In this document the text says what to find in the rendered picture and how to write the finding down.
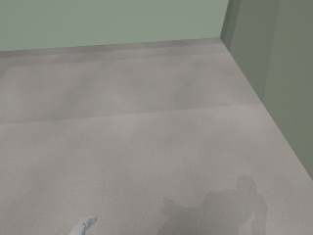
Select left robot hand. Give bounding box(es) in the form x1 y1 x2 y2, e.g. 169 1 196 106
68 215 98 235

